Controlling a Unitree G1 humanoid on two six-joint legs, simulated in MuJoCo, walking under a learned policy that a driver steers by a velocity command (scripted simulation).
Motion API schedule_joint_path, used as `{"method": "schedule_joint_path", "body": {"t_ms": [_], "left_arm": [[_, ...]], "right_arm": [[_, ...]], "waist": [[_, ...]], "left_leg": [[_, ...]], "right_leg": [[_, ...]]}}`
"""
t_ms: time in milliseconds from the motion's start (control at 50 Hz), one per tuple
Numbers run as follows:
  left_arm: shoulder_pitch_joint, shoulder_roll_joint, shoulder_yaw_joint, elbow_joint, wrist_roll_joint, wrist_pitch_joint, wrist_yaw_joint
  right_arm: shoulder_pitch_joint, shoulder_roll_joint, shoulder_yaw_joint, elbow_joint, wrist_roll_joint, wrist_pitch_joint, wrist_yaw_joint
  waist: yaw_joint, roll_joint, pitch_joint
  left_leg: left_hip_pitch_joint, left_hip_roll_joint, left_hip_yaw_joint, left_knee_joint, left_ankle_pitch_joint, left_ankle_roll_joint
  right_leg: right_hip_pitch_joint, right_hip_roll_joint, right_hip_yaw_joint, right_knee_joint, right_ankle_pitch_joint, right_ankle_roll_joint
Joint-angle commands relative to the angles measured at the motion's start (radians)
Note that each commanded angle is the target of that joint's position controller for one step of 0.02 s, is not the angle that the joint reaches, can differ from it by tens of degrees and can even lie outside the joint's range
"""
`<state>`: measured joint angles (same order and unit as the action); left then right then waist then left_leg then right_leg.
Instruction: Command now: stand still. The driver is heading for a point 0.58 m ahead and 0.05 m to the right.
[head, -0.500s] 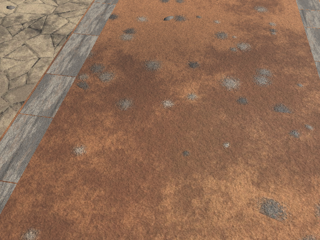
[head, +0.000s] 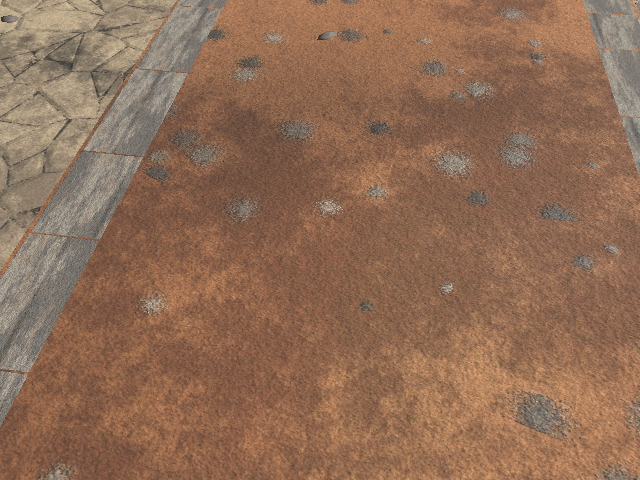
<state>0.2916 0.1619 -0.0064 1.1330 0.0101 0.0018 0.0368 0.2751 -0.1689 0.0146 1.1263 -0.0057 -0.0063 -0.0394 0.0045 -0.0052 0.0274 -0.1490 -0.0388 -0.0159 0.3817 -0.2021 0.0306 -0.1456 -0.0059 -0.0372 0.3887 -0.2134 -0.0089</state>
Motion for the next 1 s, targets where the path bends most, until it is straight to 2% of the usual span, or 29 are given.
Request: {"method": "schedule_joint_path", "body": {"t_ms": [20, 460, 1000], "left_arm": [[0.068, 0.076, 0.01, 0.0, 0.0, -0.005, 0.003], [0.113, 0.04, 0.007, 0.027, 0.0, -0.01, 0.007], [0.136, 0.02, 0.01, 0.025, 0.0, -0.016, 0.009]], "right_arm": [[0.056, -0.083, -0.012, -0.004, 0.0, -0.004, -0.003], [0.105, -0.039, -0.01, 0.031, -0.001, -0.003, -0.005], [0.137, -0.014, -0.012, 0.039, -0.001, -0.006, -0.008]], "waist": [[0.0, 0.003, 0.048], [-0.001, 0.003, 0.061], [-0.002, 0.005, 0.066]], "left_leg": [[-0.05, 0.111, -0.106, -0.077, 0.08, 0.025], [-0.061, 0.109, -0.097, -0.067, 0.058, 0.017], [-0.056, 0.112, -0.089, -0.051, 0.082, 0.01]], "right_leg": [[-0.021, -0.089, 0.093, -0.069, 0.055, -0.025], [-0.041, -0.085, 0.101, -0.073, 0.034, -0.032], [-0.036, -0.083, 0.103, -0.072, 0.06, -0.038]]}}
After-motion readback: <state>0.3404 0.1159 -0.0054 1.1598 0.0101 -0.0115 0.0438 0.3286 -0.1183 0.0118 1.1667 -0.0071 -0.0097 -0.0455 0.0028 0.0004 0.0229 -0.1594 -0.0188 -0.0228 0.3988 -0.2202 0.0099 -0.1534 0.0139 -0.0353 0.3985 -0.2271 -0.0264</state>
